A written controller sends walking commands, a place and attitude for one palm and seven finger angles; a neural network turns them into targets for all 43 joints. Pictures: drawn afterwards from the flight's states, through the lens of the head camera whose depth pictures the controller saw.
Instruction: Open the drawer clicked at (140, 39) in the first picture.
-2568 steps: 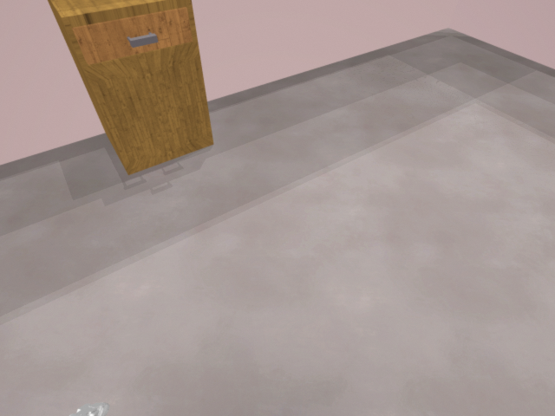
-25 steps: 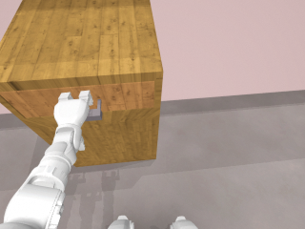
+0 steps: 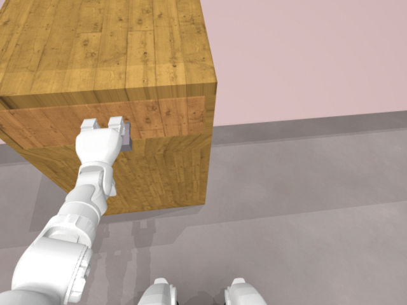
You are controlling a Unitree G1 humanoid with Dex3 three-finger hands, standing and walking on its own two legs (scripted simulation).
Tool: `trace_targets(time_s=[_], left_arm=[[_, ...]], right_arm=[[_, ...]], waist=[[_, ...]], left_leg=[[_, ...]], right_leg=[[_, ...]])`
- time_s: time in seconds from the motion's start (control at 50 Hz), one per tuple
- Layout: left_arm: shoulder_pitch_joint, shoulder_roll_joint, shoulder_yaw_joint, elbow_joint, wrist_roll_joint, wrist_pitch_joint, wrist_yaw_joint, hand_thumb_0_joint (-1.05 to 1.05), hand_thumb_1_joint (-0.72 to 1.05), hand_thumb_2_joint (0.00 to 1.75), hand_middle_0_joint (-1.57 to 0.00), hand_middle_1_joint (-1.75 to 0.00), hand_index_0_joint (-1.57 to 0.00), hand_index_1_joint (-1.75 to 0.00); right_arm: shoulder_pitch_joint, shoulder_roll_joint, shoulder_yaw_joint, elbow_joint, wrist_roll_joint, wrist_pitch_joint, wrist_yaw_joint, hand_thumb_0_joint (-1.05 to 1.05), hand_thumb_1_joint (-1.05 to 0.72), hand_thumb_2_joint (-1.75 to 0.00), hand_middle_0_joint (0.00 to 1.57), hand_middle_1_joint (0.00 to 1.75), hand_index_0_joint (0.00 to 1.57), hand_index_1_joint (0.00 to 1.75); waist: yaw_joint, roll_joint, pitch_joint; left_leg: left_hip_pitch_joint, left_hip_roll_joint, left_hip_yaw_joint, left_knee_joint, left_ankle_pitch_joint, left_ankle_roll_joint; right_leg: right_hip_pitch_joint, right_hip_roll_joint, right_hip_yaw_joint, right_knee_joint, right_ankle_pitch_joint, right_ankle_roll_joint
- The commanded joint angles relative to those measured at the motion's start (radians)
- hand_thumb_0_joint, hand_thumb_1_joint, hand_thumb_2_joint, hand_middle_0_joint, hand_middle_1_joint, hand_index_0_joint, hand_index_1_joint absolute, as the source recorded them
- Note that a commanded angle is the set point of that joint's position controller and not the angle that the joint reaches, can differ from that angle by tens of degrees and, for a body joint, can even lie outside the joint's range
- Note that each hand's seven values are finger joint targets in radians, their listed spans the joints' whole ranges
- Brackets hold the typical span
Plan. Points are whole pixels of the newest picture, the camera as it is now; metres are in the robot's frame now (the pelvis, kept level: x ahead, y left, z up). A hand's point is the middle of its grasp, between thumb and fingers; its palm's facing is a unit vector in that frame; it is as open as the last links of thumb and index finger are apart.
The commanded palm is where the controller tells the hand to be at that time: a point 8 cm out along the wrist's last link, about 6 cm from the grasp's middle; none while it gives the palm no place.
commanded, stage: lower the fingers behind the handle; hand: left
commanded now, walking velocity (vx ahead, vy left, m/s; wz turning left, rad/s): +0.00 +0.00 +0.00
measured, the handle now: (107, 136) +0.49 +0.21 -0.02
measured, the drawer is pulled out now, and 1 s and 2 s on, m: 0.00 0.00 0.06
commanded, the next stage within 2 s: close the thumb around the handle in 0.48 s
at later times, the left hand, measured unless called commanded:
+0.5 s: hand (107, 160) +0.43 +0.21 -0.04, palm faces -0.04 -0.01 -1.00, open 13.8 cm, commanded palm +0.41 +0.20 +0.01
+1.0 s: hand (108, 158) +0.44 +0.21 -0.04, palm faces -0.05 -0.01 -1.00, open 9.0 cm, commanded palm +0.42 +0.21 +0.01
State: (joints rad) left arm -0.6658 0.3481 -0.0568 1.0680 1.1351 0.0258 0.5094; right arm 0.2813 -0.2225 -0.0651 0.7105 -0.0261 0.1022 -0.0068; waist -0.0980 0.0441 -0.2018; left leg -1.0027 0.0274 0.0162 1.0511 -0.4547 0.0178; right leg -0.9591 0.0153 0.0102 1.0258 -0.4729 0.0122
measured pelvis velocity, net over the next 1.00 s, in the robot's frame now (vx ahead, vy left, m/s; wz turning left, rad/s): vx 0.00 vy -0.01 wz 0.00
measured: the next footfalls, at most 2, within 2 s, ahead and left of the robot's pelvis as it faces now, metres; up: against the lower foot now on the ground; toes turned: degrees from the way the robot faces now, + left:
none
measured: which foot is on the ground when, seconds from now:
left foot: down 0.00-1.00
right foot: down 0.00-1.00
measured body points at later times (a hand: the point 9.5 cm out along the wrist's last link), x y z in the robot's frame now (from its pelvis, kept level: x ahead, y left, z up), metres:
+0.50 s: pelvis +0.00 +0.00 +0.00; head +0.10 +0.00 +0.43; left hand +0.43 +0.20 +0.01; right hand +0.04 -0.27 -0.14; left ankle +0.02 +0.11 -0.66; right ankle +0.00 -0.13 -0.66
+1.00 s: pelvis +0.00 -0.01 -0.01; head +0.11 -0.01 +0.43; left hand +0.44 +0.20 +0.01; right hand +0.05 -0.27 -0.14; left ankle +0.02 +0.11 -0.66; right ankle +0.00 -0.13 -0.66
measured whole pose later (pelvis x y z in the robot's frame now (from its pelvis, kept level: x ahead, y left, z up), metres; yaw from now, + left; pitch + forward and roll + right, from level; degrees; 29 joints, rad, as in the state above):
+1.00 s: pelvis +0.00 -0.01 -0.01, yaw +0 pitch +24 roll -2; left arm -0.65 0.37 -0.04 1.04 1.13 0.01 0.53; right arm 0.28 -0.23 -0.06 0.73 -0.03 0.10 -0.01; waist -0.10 0.05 -0.20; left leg -1.04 0.03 0.01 1.09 -0.47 0.01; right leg -1.00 0.02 0.00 1.06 -0.49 0.00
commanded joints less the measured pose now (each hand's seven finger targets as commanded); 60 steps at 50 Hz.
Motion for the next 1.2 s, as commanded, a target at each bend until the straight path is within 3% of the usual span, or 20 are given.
trace_targets(time_s=[0.0, 0.04, 0.08, 0.14, 0.18, 0.22, 0.3, 0.36, 0.46, 0.56, 0.74, 0.78, 0.82, 0.88, 0.96, 1.0, 1.02, 1.04, 1.06, 1.18], left_arm=[[-0.334, 0.2, 0.066, -0.205, 0.018, -0.043, 0.051, 0.0, -0.5, 0.3, -0.3, -1.2, -0.3, -1.2], [-0.327, 0.178, 0.058, -0.199, 0.024, -0.045, 0.07, 0.0, -0.5, 0.3, -0.3, -1.2, -0.3, -1.2], [-0.325, 0.21, 0.083, -0.212, 0.022, -0.039, 0.085, 0.0, -0.5, 0.3, -0.3, -1.2, -0.3, -1.2], [-0.357, 0.224, 0.089, -0.246, 0.018, -0.023, 0.102, 0.0, -0.5, 0.3, -0.3, -1.2, -0.3, -1.2], [-0.348, 0.182, 0.059, -0.23, 0.007, 0.001, 0.103, 0.0, -0.5, 0.3, -0.3, -1.2, -0.3, -1.2], [-0.344, 0.233, 0.099, -0.224, -0.005, 0.014, 0.097, 0.0, -0.5, 0.3, -0.3, -1.2, -0.3, -1.2], [-0.31, 0.2, 0.067, -0.213, -0.006, 0.022, 0.079, 0.0, -0.5, 0.3, -0.3, -1.2, -0.3, -1.2], [-0.31, 0.197, 0.061, -0.196, -0.003, 0.011, 0.065, 0.0, -0.5, 0.3, -0.3, -1.2, -0.3, -1.2], [-0.321, 0.175, 0.041, -0.185, 0.003, -0.011, 0.063, 0.0, -0.5, 0.3, -0.3, -1.2, -0.3, -1.2], [-0.339, 0.203, 0.065, -0.21, 0.006, -0.021, 0.077, 0.0, -0.5, 0.3, -0.3, -1.2, -0.3, -1.2], [-0.375, 0.195, 0.05, -0.217, 0.004, 0.003, 0.08, 0.0, 0.0, 0.52, -0.34, -1.25, -0.34, -1.25], [-0.349, 0.22, 0.069, -0.2, 0.0, 0.007, 0.073, 0.0, 0.12, 0.56, -0.34, -1.27, -0.34, -1.27], [-0.362, 0.21, 0.062, -0.192, -0.004, 0.005, 0.065, 0.0, 0.23, 0.61, -0.35, -1.28, -0.35, -1.28], [-0.336, 0.241, 0.082, -0.203, -0.004, -0.005, 0.057, 0.0, 0.4, 0.68, -0.36, -1.3, -0.36, -1.3], [-0.318, 0.226, 0.072, -0.18, -0.005, -0.012, 0.053, 0.0, 0.62, 0.78, -0.38, -1.32, -0.38, -1.32], [-0.326, 0.249, 0.088, -0.204, -0.006, -0.022, 0.055, 0.0, 0.73, 0.83, -0.39, -1.33, -0.39, -1.33], [-0.313, 0.282, 0.121, -0.217, -0.008, -0.026, 0.056, 0.0, 0.79, 0.85, -0.39, -1.34, -0.39, -1.34], [-0.306, 0.252, 0.096, -0.22, -0.001, -0.028, 0.058, 0.0, 0.84, 0.88, -0.4, -1.34, -0.4, -1.34], [-0.29, 0.236, 0.09, -0.203, -0.004, -0.026, 0.059, 0.0, 0.9, 0.9, -0.4, -1.35, -0.4, -1.35], [-0.33, 0.254, 0.095, -0.217, -0.002, -0.016, 0.075, 0.0, 0.9, 0.9, -0.4, -1.35, -0.4, -1.35]], right_arm=[[0.111, -0.158, -0.058, -0.065, -0.013, -0.021, -0.016, 0.0, -0.9, -0.9, 0.2, 0.3, 0.2, 0.3], [0.107, -0.157, -0.062, -0.059, -0.015, -0.024, -0.01, 0.0, -0.9, -0.9, 0.2, 0.3, 0.2, 0.3], [0.106, -0.161, -0.062, -0.056, -0.016, -0.024, -0.009, 0.0, -0.9, -0.9, 0.2, 0.3, 0.2, 0.3], [0.104, -0.161, -0.064, -0.052, -0.016, -0.021, -0.007, 0.0, -0.9, -0.9, 0.2, 0.3, 0.2, 0.3], [0.103, -0.159, -0.064, -0.049, -0.015, -0.02, -0.005, 0.0, -0.9, -0.9, 0.2, 0.3, 0.2, 0.3], [0.101, -0.166, -0.06, -0.044, -0.015, -0.015, -0.006, 0.0, -0.9, -0.9, 0.2, 0.3, 0.2, 0.3], [0.103, -0.16, -0.056, -0.048, -0.01, -0.014, -0.01, 0.0, -0.9, -0.9, 0.2, 0.3, 0.2, 0.3], [0.101, -0.16, -0.055, -0.049, -0.008, -0.016, -0.015, 0.0, -0.9, -0.9, 0.2, 0.3, 0.2, 0.3], [0.102, -0.156, -0.055, -0.051, -0.008, -0.023, -0.016, 0.0, -0.9, -0.9, 0.2, 0.3, 0.2, 0.3], [0.1, -0.158, -0.057, -0.051, -0.01, -0.027, -0.016, 0.0, -0.9, -0.9, 0.2, 0.3, 0.2, 0.3], [0.098, -0.158, -0.057, -0.049, -0.01, -0.025, -0.014, 0.0, -0.9, -0.9, 0.2, 0.3, 0.2, 0.3], [0.1, -0.16, -0.054, -0.05, -0.009, -0.023, -0.017, 0.0, -0.9, -0.9, 0.2, 0.3, 0.2, 0.3], [0.101, -0.159, -0.053, -0.045, -0.01, -0.025, -0.019, 0.0, -0.9, -0.9, 0.2, 0.3, 0.2, 0.3], [0.103, -0.159, -0.052, -0.052, -0.008, -0.024, -0.022, 0.0, -0.9, -0.9, 0.2, 0.3, 0.2, 0.3], [0.108, -0.161, -0.05, -0.05, -0.008, -0.024, -0.022, 0.0, -0.9, -0.9, 0.2, 0.3, 0.2, 0.3], [0.111, -0.161, -0.051, -0.051, -0.009, -0.025, -0.021, 0.0, -0.9, -0.9, 0.2, 0.3, 0.2, 0.3], [0.107, -0.164, -0.051, -0.053, -0.011, -0.023, -0.021, 0.0, -0.9, -0.9, 0.2, 0.3, 0.2, 0.3], [0.106, -0.158, -0.052, -0.057, -0.007, -0.022, -0.021, 0.0, -0.9, -0.9, 0.2, 0.3, 0.2, 0.3], [0.108, -0.158, -0.054, -0.051, -0.009, -0.022, -0.019, 0.0, -0.9, -0.9, 0.2, 0.3, 0.2, 0.3], [0.105, -0.164, -0.052, -0.052, -0.008, -0.019, -0.016, 0.0, -0.9, -0.9, 0.2, 0.3, 0.2, 0.3]], waist=[[0.001, 0.014, -0.421], [-0.004, 0.028, -0.42], [-0.002, 0.006, -0.425], [0.004, 0.046, -0.473], [-0.008, 0.04, -0.451], [0.002, 0.02, -0.463], [0.003, 0.018, -0.428], [-0.004, -0.01, -0.384], [-0.012, -0.002, -0.354], [-0.007, 0.019, -0.395], [-0.016, 0.03, -0.439], [-0.008, 0.011, -0.43], [-0.019, 0.005, -0.413], [-0.006, 0.004, -0.436], [-0.009, -0.011, -0.384], [-0.004, -0.002, -0.424], [0.014, 0.016, -0.439], [0.007, 0.021, -0.449], [0.003, 0.008, -0.413], [-0.003, 0.01, -0.411]], left_leg=[[0.352, -0.027, -0.017, -0.062, 0.359, 0.018], [0.347, -0.026, -0.019, -0.048, 0.354, 0.016], [0.325, -0.027, -0.013, -0.042, 0.344, 0.018], [0.361, -0.028, -0.021, -0.047, 0.358, 0.014], [0.369, -0.027, -0.017, -0.053, 0.365, 0.015], [0.368, -0.027, -0.022, -0.059, 0.369, 0.015], [0.362, -0.029, -0.008, -0.072, 0.365, 0.018], [0.335, -0.029, -0.01, -0.077, 0.329, 0.02], [0.322, -0.03, -0.011, -0.076, 0.296, 0.021], [0.338, -0.03, -0.013, -0.062, 0.314, 0.021], [0.351, -0.033, -0.011, -0.054, 0.343, 0.02], [0.327, -0.036, -0.007, -0.056, 0.337, 0.022], [0.324, -0.034, -0.007, -0.056, 0.332, 0.024], [0.317, -0.037, -0.001, -0.052, 0.339, 0.026], [0.291, -0.035, -0.004, -0.054, 0.324, 0.025], [0.298, -0.036, 0.0, -0.05, 0.329, 0.026], [0.308, -0.036, -0.003, -0.05, 0.35, 0.023], [0.316, -0.037, -0.001, -0.049, 0.36, 0.023], [0.307, -0.035, 0.0, -0.049, 0.354, 0.023], [0.309, -0.033, -0.006, -0.056, 0.336, 0.022]], right_leg=[[0.09, 0.042, -0.046, -0.088, 0.305, -0.055], [0.06, 0.043, -0.049, -0.08, 0.291, -0.054], [0.082, 0.042, -0.044, -0.081, 0.3, -0.052], [0.083, 0.045, -0.047, -0.075, 0.297, -0.054], [0.089, 0.046, -0.05, -0.088, 0.31, -0.051], [0.113, 0.045, -0.05, -0.087, 0.316, -0.053], [0.137, 0.045, -0.047, -0.106, 0.333, -0.051], [0.127, 0.042, -0.045, -0.113, 0.306, -0.05], [0.095, 0.041, -0.045, -0.117, 0.268, -0.052], [0.088, 0.041, -0.041, -0.104, 0.279, -0.052], [0.103, 0.041, -0.04, -0.099, 0.314, -0.049], [0.129, 0.041, -0.037, -0.101, 0.325, -0.048], [0.124, 0.04, -0.038, -0.105, 0.324, -0.047], [0.146, 0.04, -0.031, -0.102, 0.343, -0.045], [0.13, 0.04, -0.035, -0.102, 0.327, -0.046], [0.147, 0.04, -0.031, -0.1, 0.339, -0.046], [0.156, 0.04, -0.03, -0.09, 0.353, -0.049], [0.149, 0.041, -0.032, -0.089, 0.361, -0.048], [0.141, 0.041, -0.035, -0.094, 0.356, -0.048], [0.122, 0.043, -0.039, -0.096, 0.322, -0.047]])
